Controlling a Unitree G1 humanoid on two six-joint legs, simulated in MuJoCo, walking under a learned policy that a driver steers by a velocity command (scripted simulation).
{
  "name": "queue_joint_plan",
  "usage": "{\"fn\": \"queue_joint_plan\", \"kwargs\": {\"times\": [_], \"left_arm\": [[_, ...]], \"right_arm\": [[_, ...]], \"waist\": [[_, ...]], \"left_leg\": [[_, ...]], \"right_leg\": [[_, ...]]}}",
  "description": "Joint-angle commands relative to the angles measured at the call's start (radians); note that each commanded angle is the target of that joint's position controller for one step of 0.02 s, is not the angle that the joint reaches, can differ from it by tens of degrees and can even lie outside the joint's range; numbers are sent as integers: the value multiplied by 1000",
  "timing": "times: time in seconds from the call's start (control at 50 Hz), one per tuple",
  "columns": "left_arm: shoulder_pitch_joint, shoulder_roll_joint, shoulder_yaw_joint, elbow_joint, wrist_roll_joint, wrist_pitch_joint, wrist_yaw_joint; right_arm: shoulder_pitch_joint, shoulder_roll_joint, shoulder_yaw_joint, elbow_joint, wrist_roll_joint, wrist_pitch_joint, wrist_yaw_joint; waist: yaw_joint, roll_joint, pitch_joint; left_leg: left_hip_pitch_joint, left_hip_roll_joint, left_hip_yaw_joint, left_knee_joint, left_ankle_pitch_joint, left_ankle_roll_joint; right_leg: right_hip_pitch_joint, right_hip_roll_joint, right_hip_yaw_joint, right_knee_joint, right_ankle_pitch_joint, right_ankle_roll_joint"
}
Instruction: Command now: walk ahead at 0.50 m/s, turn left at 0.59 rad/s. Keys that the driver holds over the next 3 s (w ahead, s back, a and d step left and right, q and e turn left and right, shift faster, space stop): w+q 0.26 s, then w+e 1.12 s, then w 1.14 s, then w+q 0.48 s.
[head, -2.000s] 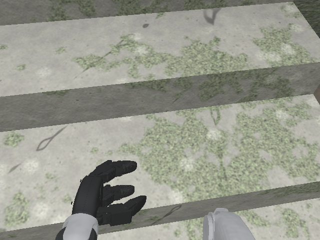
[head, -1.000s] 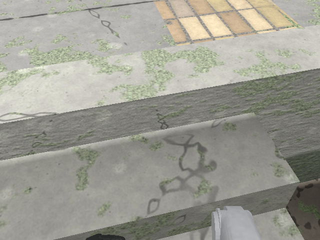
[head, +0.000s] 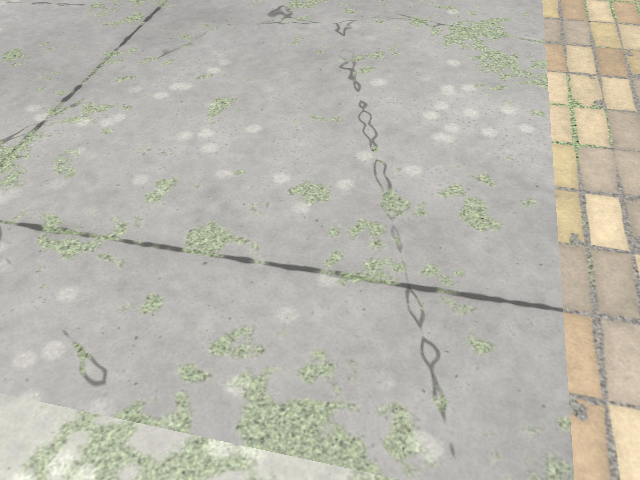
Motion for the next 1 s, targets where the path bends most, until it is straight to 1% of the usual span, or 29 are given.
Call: {"fn": "queue_joint_plan", "kwargs": {"times": [0.02, 0.06, 0.08, 0.1, 0.14, 0.18, 0.2, 0.22, 0.24, 0.26, 0.28, 0.3, 0.32, 0.34, 0.38, 0.42, 0.46, 0.52, 0.6, 0.72, 0.74, 0.76, 0.78, 0.8, 0.82, 0.84, 0.88, 0.9, 1.0], "left_arm": [[-119, -45, -43, -96, -6, -6, 16], [-274, -9, -47, -192, 4, -3, 29], [-354, 9, -42, -236, -4, 12, 39], [-421, -30, -58, -275, 7, 43, 35], [-388, -50, -57, -286, 5, 56, 16], [-286, 47, -18, -234, 6, 48, 16], [-128, 104, 10, -194, -5, 25, 29], [98, 116, 11, -123, -27, 7, 31], [336, 166, 20, -71, 12, 8, 49], [389, 189, 26, -41, 22, -13, 59], [299, 209, 37, 0, 1, -27, 46], [231, 132, 29, 47, -10, -29, 29], [198, 23, 12, 86, -13, -13, 29], [160, -89, -11, 111, -13, -10, 36], [105, -145, -21, 138, -8, -18, 59], [99, -110, -12, 168, 26, -25, 56], [55, -27, 13, 137, 32, -31, 37], [176, -35, -8, 152, 33, -57, 32], [408, -10, 1, 193, 6, -72, 13], [402, 83, 67, 189, -20, -58, -13], [391, 80, 75, 186, -5, -55, -11], [385, 18, 66, 167, 0, -63, -4], [520, -113, 24, 125, 10, -83, 9], [395, -83, 27, 107, -9, -90, -10], [259, -13, 61, 106, -18, -76, -14], [256, -18, 68, 123, -20, -69, -2], [269, -55, 76, 129, 20, -56, -3], [242, -87, 72, 115, 21, -49, -11], [100, -87, 71, 76, -2, -46, -44]], "right_arm": [[3, -1, 20, -24, -46, -39, -19], [71, -51, 17, -7, -43, -48, 0], [56, -65, 18, -24, -33, -53, 14], [-59, -98, 8, -107, 24, -53, 34], [-43, -126, 12, -163, 64, -87, 45], [-47, -226, -32, -203, 95, -105, 40], [-71, -256, -63, -225, 72, -106, 46], [40, -109, -43, -223, 20, -115, 51], [-13, -23, -28, -251, 13, -94, 52], [-162, -79, -58, -247, 44, -71, 51], [-167, -96, -70, -210, 57, -66, 44], [-141, -77, -64, -198, 47, -62, 26], [-202, -63, -55, -221, 31, -55, 17], [-262, -43, -43, -248, 23, -42, 10], [-326, -9, -24, -267, 17, -20, 1], [-392, -61, -23, -309, 22, -31, -1], [-497, -97, -25, -359, 24, -42, 16], [-527, -99, -23, -354, -1, -44, 47], [-702, -67, -14, -423, 17, -27, 22], [-767, -123, -68, -482, 49, -24, -26], [-673, -151, -86, -459, 67, -39, -38], [-495, -189, -108, -417, 64, -57, -51], [-293, -212, -102, -388, 49, -67, -58], [-84, -199, -109, -311, 34, -62, -72], [-148, -202, -128, -292, 26, -63, -91], [-240, -162, -119, -291, 37, -55, -95], [-306, 1, -74, -291, 58, -45, -83], [-335, 28, -71, -301, 56, -45, -80], [-292, 0, -77, -264, 3, -63, -69]], "waist": [[13, 49, 130], [-8, -36, 91], [-9, 10, 94], [29, 42, 111], [49, 143, 112], [84, 178, 41], [109, 190, -77], [126, -96, -359], [225, -346, -416], [282, -308, -162], [210, -200, 48], [123, -36, 108], [91, 67, 64], [44, 98, 47], [1, 9, 49], [-17, 68, 41], [1, 43, 41], [20, 17, 62], [115, -40, 90], [78, -77, 137], [46, -69, 82], [-1, -10, -81], [-7, 224, -369], [-105, 299, -300], [-115, 150, -33], [-52, 123, 72], [29, 87, 75], [45, 79, 65], [49, 47, 113]], "left_leg": [[-44, 215, -318, -298, 70, 142], [-9, 201, -305, -306, 53, 107], [-128, 215, -339, -361, 65, 104], [-357, 231, -300, -540, 42, 155], [-423, 307, -344, -529, 535, 190], [89, 354, -310, -374, 1266, 153], [204, 317, -243, -180, 1483, 102], [-161, 197, -225, 163, 1249, 49], [-478, 19, -235, 537, 210, 9], [-670, 43, -300, 1037, 264, 0], [-733, 97, -232, 1146, 365, 4], [-706, 123, -177, 1118, 373, 15], [-678, 129, -145, 1166, 337, 37], [-663, 156, -153, 1119, 330, 60], [-696, 155, -162, 1123, 243, 88], [-731, 145, -147, 1003, 315, 96], [-604, 189, -19, 763, 315, 51], [-542, 259, 14, 666, 455, -22], [-409, 250, 87, 223, 412, -69], [-184, 192, 111, -204, 265, -45], [13, 188, 111, -207, 353, -2], [336, 250, 70, -126, 462, 95], [898, 508, -256, -119, 643, 349], [938, 620, -572, -329, 363, 364], [662, 570, -460, -388, 54, 220], [434, 548, -329, -420, 5, 157], [281, 496, -144, -469, 254, 114], [258, 487, -91, -478, 334, 115], [265, 460, 144, -552, 543, 138]], "right_leg": [[-200, 10, -54, 231, -217, -12], [-136, -50, -102, -154, -91, 13], [-13, -90, -105, -271, -61, 58], [297, -68, -265, -474, -233, 103], [605, 4, -329, -491, -198, 151], [525, 98, -323, -818, -317, 124], [680, 81, -228, -886, -158, 78], [1186, -101, 201, -994, 32, -125], [1403, -323, 739, -1407, -203, -245], [1173, -312, 884, -1551, -605, -172], [953, -272, 734, -1547, -745, -128], [836, -271, 543, -1508, -583, -125], [817, -272, 443, -1493, -404, -122], [784, -246, 356, -1499, -305, -93], [769, -194, 268, -1570, -148, -77], [792, -141, 131, -1628, -101, -46], [758, -93, -38, -1723, -40, -30], [808, -103, -58, -1762, 155, -33], [1003, -119, -62, -1777, 251, -57], [1233, -220, 47, -1665, 543, -49], [1184, -193, 20, -1594, 660, -10], [1071, -110, -38, -1387, 609, 52], [678, 40, -92, -1072, 153, 142], [396, 112, -96, -813, -346, 152], [293, 13, -35, -625, -192, 104], [327, -39, -47, -612, -82, 82], [465, -82, -35, -690, 16, 66], [483, -86, -55, -692, -1, 76], [388, -114, -62, -888, 148, 90]]}}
